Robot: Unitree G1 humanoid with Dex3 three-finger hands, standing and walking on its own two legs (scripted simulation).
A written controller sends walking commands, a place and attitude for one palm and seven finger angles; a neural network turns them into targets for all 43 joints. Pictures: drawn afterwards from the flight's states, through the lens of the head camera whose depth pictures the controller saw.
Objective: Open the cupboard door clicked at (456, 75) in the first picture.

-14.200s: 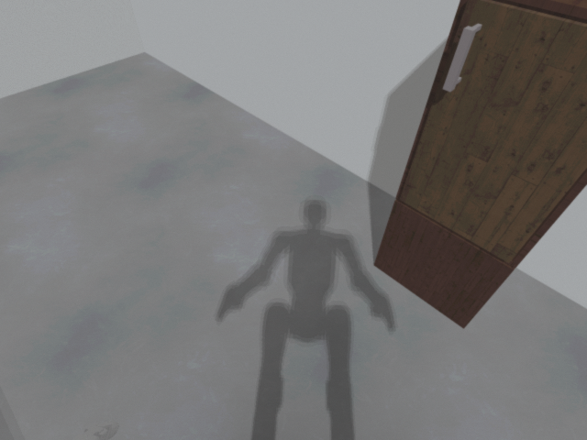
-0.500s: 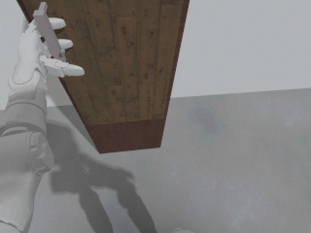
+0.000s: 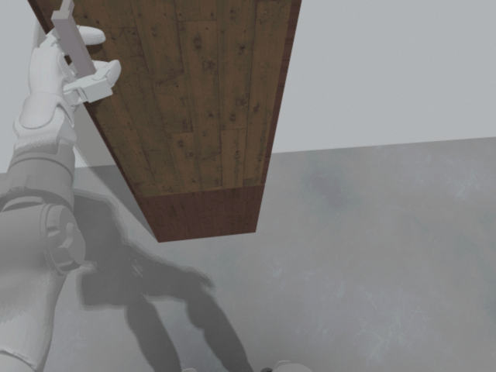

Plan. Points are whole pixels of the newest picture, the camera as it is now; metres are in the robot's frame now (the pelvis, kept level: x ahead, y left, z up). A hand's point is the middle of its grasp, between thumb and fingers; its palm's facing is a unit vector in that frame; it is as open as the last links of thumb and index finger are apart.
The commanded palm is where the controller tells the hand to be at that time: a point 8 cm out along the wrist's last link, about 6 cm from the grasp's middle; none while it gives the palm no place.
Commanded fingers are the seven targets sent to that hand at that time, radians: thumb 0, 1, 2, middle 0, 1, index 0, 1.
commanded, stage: close the thumb around the handle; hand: left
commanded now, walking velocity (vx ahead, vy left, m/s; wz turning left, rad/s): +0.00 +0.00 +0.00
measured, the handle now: (83, 51) +0.58 +0.20 +0.17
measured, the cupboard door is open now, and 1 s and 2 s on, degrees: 1 29 45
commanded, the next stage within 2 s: pull the door open along its arc in 0.18 s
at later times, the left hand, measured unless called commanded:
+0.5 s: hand (100, 82) +0.52 +0.17 +0.16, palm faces +0.02 -1.00 +0.00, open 5.5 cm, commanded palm +0.48 +0.22 +0.15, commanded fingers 0.00 0.90 0.90 -0.40 -1.35 -0.40 -1.35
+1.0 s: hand (138, 152) +0.39 +0.11 +0.16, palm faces +0.24 -0.97 +0.09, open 6.0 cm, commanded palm +0.33 +0.18 +0.15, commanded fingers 0.00 0.90 0.90 -0.40 -1.35 -0.40 -1.35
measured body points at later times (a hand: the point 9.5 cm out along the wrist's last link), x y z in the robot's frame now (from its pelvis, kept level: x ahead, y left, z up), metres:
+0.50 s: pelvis +0.01 +0.00 +0.00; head +0.08 +0.00 +0.45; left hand +0.51 +0.22 +0.16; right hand -0.01 -0.27 -0.11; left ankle -0.01 +0.10 -0.71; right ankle -0.02 -0.12 -0.71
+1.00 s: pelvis +0.00 -0.02 +0.02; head +0.00 -0.03 +0.47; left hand +0.37 +0.16 +0.16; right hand +0.17 -0.25 -0.07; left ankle -0.01 +0.10 -0.71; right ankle -0.02 -0.12 -0.71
